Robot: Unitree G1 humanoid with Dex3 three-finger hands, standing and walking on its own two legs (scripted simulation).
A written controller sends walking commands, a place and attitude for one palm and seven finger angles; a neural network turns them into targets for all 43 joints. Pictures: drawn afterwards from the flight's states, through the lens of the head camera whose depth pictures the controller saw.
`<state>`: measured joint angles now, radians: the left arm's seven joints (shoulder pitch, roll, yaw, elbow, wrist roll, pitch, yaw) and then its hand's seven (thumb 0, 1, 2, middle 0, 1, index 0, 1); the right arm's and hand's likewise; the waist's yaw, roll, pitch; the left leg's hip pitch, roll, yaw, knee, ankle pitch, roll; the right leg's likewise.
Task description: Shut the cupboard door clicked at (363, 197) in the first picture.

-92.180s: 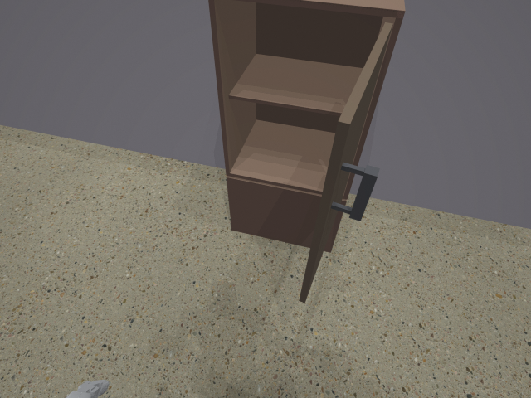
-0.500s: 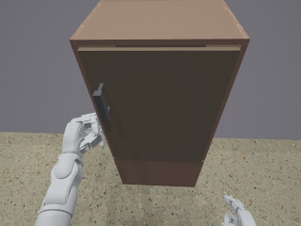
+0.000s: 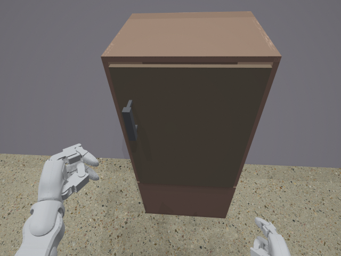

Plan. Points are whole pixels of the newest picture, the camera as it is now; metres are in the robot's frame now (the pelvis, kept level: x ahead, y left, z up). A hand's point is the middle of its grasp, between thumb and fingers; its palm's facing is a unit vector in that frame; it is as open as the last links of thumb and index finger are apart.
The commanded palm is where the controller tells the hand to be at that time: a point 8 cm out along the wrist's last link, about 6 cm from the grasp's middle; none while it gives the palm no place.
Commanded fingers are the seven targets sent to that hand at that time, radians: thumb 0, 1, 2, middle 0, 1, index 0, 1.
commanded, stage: draw the hand back to the body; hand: left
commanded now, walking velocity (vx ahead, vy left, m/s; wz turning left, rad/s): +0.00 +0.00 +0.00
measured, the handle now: (131, 120) +0.50 +0.17 +0.04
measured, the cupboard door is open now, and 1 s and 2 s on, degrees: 0 0 0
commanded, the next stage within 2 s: step back with the hand held close in 0.82 s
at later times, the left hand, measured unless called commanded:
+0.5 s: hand (19, 180) +0.20 +0.28 +0.17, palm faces +0.46 -0.79 -0.41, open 6.6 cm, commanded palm +0.16 +0.32 +0.18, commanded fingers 0.00 0.90 0.90 -0.20 -0.30 -0.20 -0.30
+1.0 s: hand (33, 174) +0.22 +0.27 +0.17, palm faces +0.44 -0.80 -0.41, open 7.4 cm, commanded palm +0.16 +0.30 +0.18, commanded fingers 0.00 0.90 0.90 -0.20 -0.30 -0.20 -0.30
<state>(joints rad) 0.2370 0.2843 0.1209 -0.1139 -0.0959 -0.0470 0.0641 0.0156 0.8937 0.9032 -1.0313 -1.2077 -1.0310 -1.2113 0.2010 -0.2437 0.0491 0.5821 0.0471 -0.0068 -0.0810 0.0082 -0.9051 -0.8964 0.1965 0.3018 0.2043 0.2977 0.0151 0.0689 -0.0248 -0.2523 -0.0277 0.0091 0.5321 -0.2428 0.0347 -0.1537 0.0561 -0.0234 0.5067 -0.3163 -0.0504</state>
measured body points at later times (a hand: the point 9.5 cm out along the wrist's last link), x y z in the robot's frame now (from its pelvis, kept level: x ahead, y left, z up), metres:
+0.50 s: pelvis +0.02 +0.02 +0.01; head -0.01 -0.01 +0.46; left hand +0.17 +0.32 +0.19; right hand +0.21 -0.20 -0.08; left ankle +0.03 +0.10 -0.73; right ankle -0.02 -0.09 -0.73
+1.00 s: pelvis +0.02 +0.00 +0.01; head +0.00 -0.02 +0.46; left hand +0.19 +0.31 +0.19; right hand +0.21 -0.22 -0.08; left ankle +0.03 +0.10 -0.73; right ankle -0.02 -0.09 -0.73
